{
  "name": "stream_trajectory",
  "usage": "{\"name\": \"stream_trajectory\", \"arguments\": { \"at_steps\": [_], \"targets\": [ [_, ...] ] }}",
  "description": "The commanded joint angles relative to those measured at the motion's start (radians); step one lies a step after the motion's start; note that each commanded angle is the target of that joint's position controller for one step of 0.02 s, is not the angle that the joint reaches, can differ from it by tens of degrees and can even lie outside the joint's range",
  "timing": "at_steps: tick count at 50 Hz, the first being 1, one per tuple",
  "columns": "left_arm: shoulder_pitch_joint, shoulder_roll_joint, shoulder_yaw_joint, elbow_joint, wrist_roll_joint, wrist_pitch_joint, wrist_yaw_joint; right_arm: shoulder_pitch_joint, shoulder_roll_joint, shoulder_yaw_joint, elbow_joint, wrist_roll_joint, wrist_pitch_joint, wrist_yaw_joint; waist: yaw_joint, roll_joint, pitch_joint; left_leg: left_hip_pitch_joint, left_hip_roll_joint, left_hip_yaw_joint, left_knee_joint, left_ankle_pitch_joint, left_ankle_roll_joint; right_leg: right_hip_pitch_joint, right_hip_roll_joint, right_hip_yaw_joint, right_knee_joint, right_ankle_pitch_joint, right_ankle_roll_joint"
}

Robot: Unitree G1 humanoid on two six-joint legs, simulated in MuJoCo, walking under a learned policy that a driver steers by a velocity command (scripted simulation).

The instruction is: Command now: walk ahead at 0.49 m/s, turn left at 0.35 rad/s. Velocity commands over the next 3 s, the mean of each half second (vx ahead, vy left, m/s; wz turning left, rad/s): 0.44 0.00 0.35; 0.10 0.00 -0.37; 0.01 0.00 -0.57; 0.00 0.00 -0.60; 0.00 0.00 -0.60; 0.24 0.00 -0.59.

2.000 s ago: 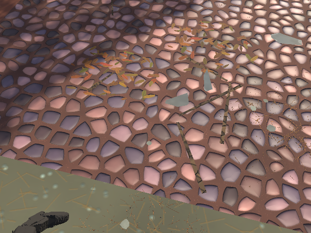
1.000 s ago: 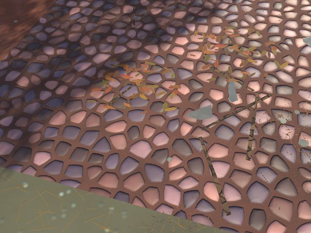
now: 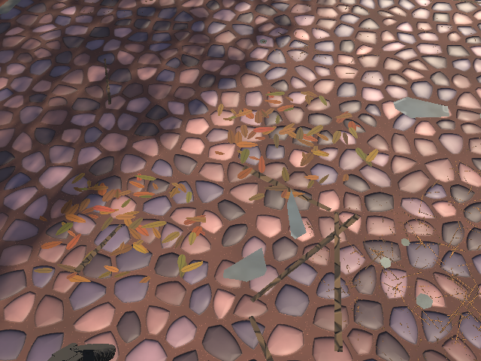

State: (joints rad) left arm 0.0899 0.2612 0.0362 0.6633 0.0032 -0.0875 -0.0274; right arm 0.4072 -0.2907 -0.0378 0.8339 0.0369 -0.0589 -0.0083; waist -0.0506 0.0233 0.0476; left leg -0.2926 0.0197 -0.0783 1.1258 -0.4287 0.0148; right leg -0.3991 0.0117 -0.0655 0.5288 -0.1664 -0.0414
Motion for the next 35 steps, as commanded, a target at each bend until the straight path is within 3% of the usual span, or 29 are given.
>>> {"name": "stream_trajectory", "arguments": {
  "at_steps": [1, 4, 7, 10, 12, 15, 17, 19, 20, 21, 22, 23, 24, 25, 26, 28, 30, 32, 35],
  "targets": [
    [0.138, 0.099, 0.039, 0.013, 0.014, -0.012, 0.007, -0.048, -0.107, -0.036, -0.098, -0.005, -0.011, -0.004, 0.073, -0.124, -0.089, -0.330, 0.112, -0.043, 0.082, 0.125, 0.001, 0.339, -0.283, 0.315, -0.316, 0.021, -0.156],
    [0.101, 0.093, 0.048, 0.043, 0.005, -0.037, 0.004, -0.043, -0.055, -0.032, -0.098, -0.003, 0.025, -0.004, 0.034, -0.103, -0.034, -0.307, 0.127, -0.037, 0.041, 0.162, -0.009, 0.239, -0.276, 0.187, -0.393, 0.119, -0.168],
    [0.108, 0.121, 0.059, 0.073, 0.008, -0.043, 0.011, -0.113, -0.051, -0.031, -0.133, -0.014, 0.031, -0.002, 0.037, -0.078, 0.010, -0.383, 0.130, -0.049, -0.073, 0.288, -0.021, 0.245, -0.270, 0.085, -0.421, 0.197, -0.167],
    [0.114, 0.147, 0.064, 0.086, 0.006, -0.035, 0.020, -0.203, -0.039, -0.023, -0.160, -0.014, 0.016, 0.021, 0.065, -0.061, 0.028, -0.358, 0.116, 0.001, -0.275, 0.453, -0.014, 0.266, -0.237, -0.025, -0.426, 0.234, -0.143],
    [0.152, 0.171, 0.070, 0.101, 0.000, -0.026, 0.025, -0.288, -0.027, -0.014, -0.191, -0.015, 0.011, 0.038, 0.102, -0.040, 0.048, -0.356, 0.105, 0.049, -0.372, 0.493, -0.004, 0.304, -0.250, -0.062, -0.426, 0.242, -0.137],
    [0.209, 0.197, 0.079, 0.127, -0.015, -0.002, 0.028, -0.374, -0.033, -0.013, -0.241, -0.012, 0.011, 0.056, 0.130, -0.035, 0.069, -0.400, 0.092, 0.083, -0.462, 0.455, 0.022, 0.430, -0.283, -0.091, -0.389, 0.289, -0.123],
    [0.225, 0.209, 0.080, 0.141, -0.025, 0.017, 0.030, -0.398, -0.040, -0.017, -0.270, -0.018, 0.010, 0.066, 0.119, -0.043, 0.066, -0.367, 0.055, 0.114, -0.507, 0.372, 0.049, 0.476, -0.295, -0.106, -0.312, 0.493, -0.108],
    [0.231, 0.229, 0.078, 0.153, -0.028, 0.034, 0.036, -0.301, -0.076, -0.040, -0.263, -0.033, 0.004, 0.065, 0.045, -0.088, -0.024, -0.185, -0.031, 0.152, -0.535, 0.297, 0.085, 0.494, -0.286, -0.101, -0.128, 0.854, -0.087],
    [0.212, 0.225, 0.072, 0.154, -0.030, 0.039, 0.038, -0.159, -0.116, -0.063, -0.224, -0.037, 0.000, 0.057, -0.041, -0.079, -0.107, 0.021, -0.068, 0.154, -0.617, 0.403, 0.113, 0.445, -0.246, -0.120, 0.042, 0.872, -0.055],
    [0.221, 0.193, 0.055, 0.144, -0.017, 0.032, 0.040, -0.052, -0.185, -0.085, -0.198, -0.045, 0.005, 0.038, -0.089, -0.024, -0.197, 0.294, 0.011, 0.062, -0.613, 0.719, 0.144, 0.268, -0.193, -0.129, 0.258, 0.650, -0.007],
    [0.342, 0.054, 0.006, 0.123, 0.016, 0.017, 0.019, -0.031, -0.269, -0.082, -0.196, -0.079, 0.010, 0.020, -0.004, 0.234, -0.373, 0.713, 0.369, -0.362, -0.533, 1.167, 0.344, -0.134, -0.019, -0.092, 0.686, -0.398, 0.070],
    [0.347, 0.141, 0.020, 0.181, -0.029, 0.007, 0.014, 0.026, -0.202, -0.068, -0.217, -0.078, 0.009, 0.020, -0.089, 0.107, -0.599, 0.735, 0.458, -0.518, -0.587, 1.196, 0.428, -0.135, 0.046, 0.207, 0.865, -0.571, 0.076],
    [0.230, 0.201, 0.044, 0.148, -0.069, 0.010, 0.014, -0.030, -0.176, -0.060, -0.208, -0.068, 0.008, 0.024, -0.092, 0.063, -0.467, 0.626, 0.397, -0.321, -0.618, 1.190, 0.366, -0.194, -0.010, 0.241, 0.852, -0.513, 0.067],
    [0.176, 0.168, 0.035, 0.123, -0.064, 0.014, 0.020, -0.103, -0.147, -0.052, -0.194, -0.050, 0.002, 0.025, -0.044, 0.051, -0.308, 0.485, 0.339, -0.211, -0.659, 1.073, 0.303, -0.239, -0.060, 0.193, 0.754, -0.444, 0.065],
    [0.165, 0.151, 0.036, 0.138, -0.043, 0.025, 0.032, -0.162, -0.104, -0.040, -0.185, -0.043, -0.004, 0.025, -0.007, 0.018, -0.212, 0.351, 0.301, -0.151, -0.709, 0.976, 0.265, -0.223, -0.090, 0.168, 0.690, -0.384, 0.075],
    [0.248, 0.132, 0.042, 0.173, -0.030, 0.069, 0.043, -0.243, -0.067, -0.032, -0.179, -0.060, -0.014, 0.028, 0.070, 0.037, -0.167, 0.126, 0.263, -0.043, -0.804, 0.914, 0.245, -0.039, -0.102, 0.143, 0.644, -0.285, 0.099],
    [0.276, 0.103, 0.042, 0.171, -0.025, 0.100, 0.056, -0.308, -0.079, -0.037, -0.173, -0.072, -0.027, 0.027, 0.104, 0.057, -0.143, 0.038, 0.256, 0.034, -0.851, 0.893, 0.253, 0.009, -0.097, 0.121, 0.574, -0.234, 0.122],
    [0.228, 0.102, 0.044, 0.138, -0.017, 0.114, 0.063, -0.328, -0.106, -0.048, -0.156, -0.068, -0.023, 0.011, 0.099, 0.073, -0.124, 0.037, 0.257, 0.085, -0.876, 0.821, 0.247, -0.020, -0.109, 0.114, 0.489, -0.169, 0.128],
    [0.158, 0.100, 0.043, 0.100, -0.016, 0.122, 0.051, -0.326, -0.117, -0.053, -0.135, -0.062, -0.001, -0.014, 0.071, 0.076, -0.118, 0.066, 0.254, 0.138, -0.899, 0.627, 0.233, -0.025, -0.123, 0.093, 0.376, -0.068, 0.120]
  ]
}}
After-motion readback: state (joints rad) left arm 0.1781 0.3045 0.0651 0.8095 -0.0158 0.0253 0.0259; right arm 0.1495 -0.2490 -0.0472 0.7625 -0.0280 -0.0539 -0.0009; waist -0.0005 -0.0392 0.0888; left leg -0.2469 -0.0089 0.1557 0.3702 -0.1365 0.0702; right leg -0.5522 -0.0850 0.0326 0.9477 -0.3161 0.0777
